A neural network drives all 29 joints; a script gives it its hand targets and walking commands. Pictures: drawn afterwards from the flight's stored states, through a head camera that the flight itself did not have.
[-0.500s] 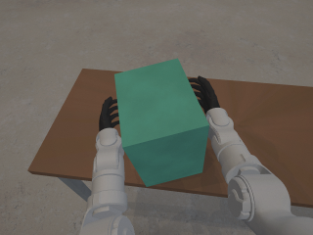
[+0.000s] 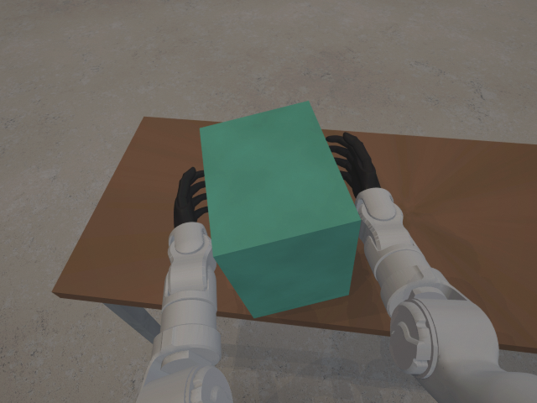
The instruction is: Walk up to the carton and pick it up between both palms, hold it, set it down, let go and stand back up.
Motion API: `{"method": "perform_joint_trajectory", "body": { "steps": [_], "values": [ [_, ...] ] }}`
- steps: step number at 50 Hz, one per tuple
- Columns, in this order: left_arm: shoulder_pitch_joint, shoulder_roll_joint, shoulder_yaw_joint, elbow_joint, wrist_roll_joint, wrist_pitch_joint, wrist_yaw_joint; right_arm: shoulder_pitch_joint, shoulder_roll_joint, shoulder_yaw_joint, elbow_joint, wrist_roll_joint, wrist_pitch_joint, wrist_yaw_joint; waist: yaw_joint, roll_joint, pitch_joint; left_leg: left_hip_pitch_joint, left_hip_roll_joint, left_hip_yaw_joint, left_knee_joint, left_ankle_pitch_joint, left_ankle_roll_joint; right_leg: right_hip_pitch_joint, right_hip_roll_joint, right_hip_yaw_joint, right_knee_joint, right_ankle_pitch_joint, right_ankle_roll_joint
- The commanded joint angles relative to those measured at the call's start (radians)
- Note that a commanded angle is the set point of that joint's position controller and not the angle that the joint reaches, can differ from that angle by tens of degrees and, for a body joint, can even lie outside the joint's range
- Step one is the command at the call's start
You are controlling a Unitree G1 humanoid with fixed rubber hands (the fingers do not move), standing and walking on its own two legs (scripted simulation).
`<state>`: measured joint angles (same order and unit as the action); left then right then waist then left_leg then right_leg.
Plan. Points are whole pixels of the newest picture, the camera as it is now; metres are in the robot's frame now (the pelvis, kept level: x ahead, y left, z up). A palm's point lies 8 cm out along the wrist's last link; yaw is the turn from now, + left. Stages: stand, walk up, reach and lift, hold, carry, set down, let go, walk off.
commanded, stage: set down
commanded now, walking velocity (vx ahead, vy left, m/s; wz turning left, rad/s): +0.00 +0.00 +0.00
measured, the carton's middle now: (279, 217) +0.41 +0.05 +0.00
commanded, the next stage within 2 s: none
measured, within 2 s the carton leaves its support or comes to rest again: rests again in 0.58 s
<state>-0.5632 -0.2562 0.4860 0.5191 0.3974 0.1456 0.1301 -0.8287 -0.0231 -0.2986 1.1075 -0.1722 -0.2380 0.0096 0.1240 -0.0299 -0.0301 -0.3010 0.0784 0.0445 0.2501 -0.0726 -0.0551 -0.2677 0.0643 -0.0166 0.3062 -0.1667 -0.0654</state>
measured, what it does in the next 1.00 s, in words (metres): stands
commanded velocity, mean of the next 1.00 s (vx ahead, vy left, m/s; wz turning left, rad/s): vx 0.00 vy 0.00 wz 0.00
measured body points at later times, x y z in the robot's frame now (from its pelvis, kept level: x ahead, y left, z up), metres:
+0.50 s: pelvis +0.00 +0.00 +0.00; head +0.05 +0.01 +0.45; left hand +0.37 +0.19 +0.05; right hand +0.44 -0.08 +0.07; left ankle +0.02 +0.16 -0.75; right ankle -0.02 -0.07 -0.75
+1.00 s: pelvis +0.01 +0.00 +0.00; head +0.06 +0.01 +0.44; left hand +0.38 +0.18 +0.04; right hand +0.44 -0.09 +0.05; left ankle +0.02 +0.16 -0.75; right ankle -0.02 -0.07 -0.75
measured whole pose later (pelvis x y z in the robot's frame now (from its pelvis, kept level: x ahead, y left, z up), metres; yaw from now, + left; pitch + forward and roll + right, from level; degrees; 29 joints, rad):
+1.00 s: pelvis +0.01 +0.00 +0.00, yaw -1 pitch +8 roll +1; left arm -0.57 -0.26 0.53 0.57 0.46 0.00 0.11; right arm -0.76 0.03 -0.42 1.06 -0.26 -0.28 0.03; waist 0.12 -0.05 -0.03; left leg -0.32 0.09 0.06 0.27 -0.09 -0.04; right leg -0.29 0.07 0.00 0.32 -0.18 -0.07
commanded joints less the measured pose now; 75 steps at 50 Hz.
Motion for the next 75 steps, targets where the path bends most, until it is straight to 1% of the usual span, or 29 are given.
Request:
{"method": "perform_joint_trajectory", "body": {
  "steps": [1,4,5,7,11,14,15,18,22,24,27,29,31,33,35,37,43,45,49,52,53,56,59,63,66,68,71,73,75],
  "values": [
    [-0.536,-0.412,-0.306,-0.038,-0.001,-0.075,-0.067,-0.451,0.490,0.171,-0.031,-0.059,0.012,0.105,0.009,-0.032,-0.464,0.213,-0.047,0.087,0.044,0.199,0.077,0.145,-0.049,-0.033,-0.015,0.285,0.080],
    [-0.523,-0.411,-0.297,-0.031,0.007,-0.079,-0.069,-0.418,0.496,0.143,-0.006,-0.084,0.019,0.110,0.000,-0.037,-0.437,0.213,-0.045,0.091,0.042,0.191,0.079,0.143,-0.046,-0.036,-0.019,0.250,0.076],
    [-0.525,-0.414,-0.300,-0.034,0.008,-0.082,-0.068,-0.418,0.500,0.138,-0.009,-0.082,0.016,0.112,0.008,-0.020,-0.449,0.214,-0.046,0.093,0.045,0.201,0.075,0.135,-0.046,-0.037,-0.020,0.244,0.072],
    [-0.501,-0.414,-0.295,-0.018,0.019,-0.078,-0.064,-0.418,0.492,0.120,-0.015,-0.090,0.015,0.116,0.007,-0.009,-0.448,0.230,-0.047,0.091,0.053,0.214,0.071,0.115,-0.041,-0.042,-0.026,0.220,0.066],
    [-0.500,-0.408,-0.276,-0.001,0.020,-0.089,-0.068,-0.414,0.494,0.116,0.000,-0.104,0.010,0.120,0.007,-0.044,-0.422,0.213,-0.047,0.091,0.052,0.216,0.081,0.115,-0.041,-0.040,-0.024,0.236,0.075],
    [-0.470,-0.406,-0.259,0.016,0.034,-0.093,-0.073,-0.408,0.499,0.118,-0.007,-0.114,0.004,0.120,0.014,-0.044,-0.416,0.184,-0.049,0.097,0.046,0.202,0.088,0.145,-0.048,-0.036,-0.011,0.264,0.079],
    [-0.477,-0.409,-0.267,0.006,0.032,-0.097,-0.072,-0.406,0.500,0.114,-0.005,-0.114,0.000,0.121,0.014,-0.029,-0.430,0.194,-0.048,0.097,0.052,0.217,0.081,0.140,-0.045,-0.040,-0.008,0.266,0.074],
    [-0.459,-0.410,-0.264,0.016,0.040,-0.097,-0.069,-0.396,0.489,0.103,0.008,-0.115,0.001,0.126,0.014,-0.011,-0.403,0.218,-0.046,0.094,0.061,0.238,0.077,0.102,-0.038,-0.043,-0.020,0.226,0.064],
    [-0.446,-0.398,-0.247,0.024,0.046,-0.105,-0.074,-0.371,0.488,0.092,0.015,-0.129,0.003,0.125,0.010,-0.028,-0.401,0.208,-0.049,0.098,0.055,0.220,0.084,0.109,-0.043,-0.039,-0.024,0.216,0.069],
    [-0.428,-0.395,-0.242,0.034,0.046,-0.107,-0.080,-0.366,0.490,0.094,0.005,-0.134,0.000,0.125,0.009,-0.039,-0.390,0.190,-0.049,0.100,0.052,0.206,0.089,0.125,-0.049,-0.035,-0.023,0.230,0.072],
    [-0.410,-0.391,-0.225,0.049,0.051,-0.116,-0.085,-0.365,0.494,0.110,0.011,-0.130,-0.006,0.127,0.022,-0.045,-0.388,0.168,-0.051,0.101,0.055,0.226,0.092,0.143,-0.047,-0.034,-0.011,0.265,0.075],
    [-0.404,-0.394,-0.227,0.047,0.059,-0.116,-0.088,-0.355,0.496,0.101,0.016,-0.133,-0.006,0.126,0.016,-0.029,-0.368,0.172,-0.051,0.102,0.054,0.225,0.087,0.142,-0.048,-0.034,-0.011,0.262,0.073],
    [-0.390,-0.394,-0.220,0.058,0.055,-0.117,-0.090,-0.356,0.491,0.100,0.003,-0.137,-0.005,0.128,0.020,-0.043,-0.369,0.168,-0.051,0.101,0.054,0.220,0.090,0.131,-0.045,-0.033,-0.015,0.243,0.073],
    [-0.389,-0.391,-0.227,0.053,0.058,-0.120,-0.087,-0.348,0.489,0.097,-0.002,-0.142,-0.005,0.129,0.017,-0.034,-0.369,0.176,-0.052,0.101,0.056,0.219,0.090,0.122,-0.045,-0.034,-0.018,0.232,0.070],
    [-0.401,-0.389,-0.225,0.050,0.061,-0.127,-0.084,-0.349,0.492,0.099,-0.005,-0.141,-0.010,0.132,0.024,-0.019,-0.378,0.173,-0.053,0.103,0.059,0.223,0.089,0.113,-0.047,-0.031,-0.018,0.229,0.070],
    [-0.384,-0.386,-0.212,0.056,0.061,-0.130,-0.088,-0.346,0.492,0.096,-0.008,-0.150,-0.011,0.130,0.022,-0.042,-0.376,0.162,-0.053,0.105,0.056,0.213,0.093,0.119,-0.048,-0.029,-0.019,0.223,0.072],
    [-0.345,-0.381,-0.197,0.083,0.076,-0.133,-0.093,-0.336,0.486,0.099,-0.027,-0.156,-0.017,0.135,0.042,-0.034,-0.357,0.152,-0.055,0.108,0.056,0.209,0.098,0.116,-0.049,-0.026,-0.020,0.200,0.067],
    [-0.341,-0.380,-0.193,0.083,0.078,-0.132,-0.096,-0.334,0.485,0.102,-0.027,-0.154,-0.017,0.136,0.038,-0.045,-0.345,0.157,-0.052,0.107,0.055,0.208,0.101,0.113,-0.048,-0.024,-0.023,0.195,0.067],
    [-0.329,-0.384,-0.195,0.085,0.078,-0.151,-0.098,-0.327,0.490,0.114,-0.028,-0.154,-0.035,0.133,0.041,-0.035,-0.394,0.146,-0.053,0.108,0.073,0.253,0.095,0.132,-0.046,-0.025,-0.006,0.255,0.064],
    [-0.324,-0.371,-0.179,0.105,0.077,-0.165,-0.102,-0.323,0.488,0.122,-0.025,-0.152,-0.042,0.129,0.040,-0.050,-0.374,0.120,-0.055,0.109,0.061,0.218,0.101,0.140,-0.055,-0.016,-0.005,0.266,0.074],
    [-0.327,-0.368,-0.174,0.111,0.078,-0.170,-0.102,-0.325,0.494,0.125,-0.026,-0.151,-0.045,0.130,0.050,-0.045,-0.371,0.108,-0.056,0.111,0.059,0.206,0.103,0.141,-0.057,-0.014,-0.002,0.256,0.075],
    [-0.319,-0.361,-0.172,0.124,0.073,-0.184,-0.101,-0.328,0.489,0.126,-0.036,-0.157,-0.051,0.130,0.055,-0.055,-0.356,0.094,-0.058,0.112,0.061,0.201,0.104,0.146,-0.055,-0.014,0.000,0.247,0.076],
    [-0.314,-0.357,-0.174,0.129,0.076,-0.186,-0.103,-0.321,0.476,0.118,-0.027,-0.160,-0.048,0.128,0.043,-0.050,-0.361,0.113,-0.054,0.111,0.068,0.218,0.100,0.130,-0.050,-0.015,-0.005,0.240,0.069],
    [-0.314,-0.334,-0.151,0.129,0.083,-0.186,-0.102,-0.305,0.460,0.104,-0.019,-0.162,-0.037,0.129,0.040,-0.040,-0.342,0.100,-0.055,0.112,0.064,0.203,0.099,0.135,-0.056,-0.008,-0.003,0.240,0.070],
    [-0.307,-0.307,-0.137,0.122,0.083,-0.190,-0.099,-0.298,0.434,0.098,-0.028,-0.160,-0.035,0.126,0.043,-0.052,-0.351,0.098,-0.058,0.110,0.065,0.206,0.101,0.134,-0.056,-0.006,-0.004,0.239,0.075],
    [-0.303,-0.279,-0.129,0.115,0.081,-0.188,-0.093,-0.288,0.400,0.088,-0.025,-0.154,-0.026,0.120,0.035,-0.048,-0.341,0.103,-0.059,0.109,0.062,0.201,0.099,0.141,-0.057,-0.004,-0.003,0.241,0.076],
    [-0.286,-0.129,-0.080,0.113,0.058,-0.199,-0.054,-0.287,0.227,0.076,-0.047,-0.103,-0.022,0.097,0.059,-0.055,-0.373,0.089,-0.061,0.112,0.071,0.219,0.098,0.145,-0.048,0.008,0.006,0.242,0.076],
    [-0.290,-0.006,-0.054,0.097,0.025,-0.217,-0.009,-0.317,0.074,0.092,-0.057,-0.028,-0.020,0.065,0.076,-0.057,-0.382,0.074,-0.063,0.109,0.084,0.236,0.094,0.149,-0.042,0.024,0.016,0.255,0.078],
    [-0.326,0.079,-0.100,0.091,-0.052,-0.237,0.045,-0.369,-0.047,0.164,-0.059,0.095,-0.019,0.025,0.088,-0.040,-0.448,0.058,-0.063,0.100,0.114,0.259,0.083,0.146,-0.027,0.038,0.030,0.289,0.072]
  ]
}}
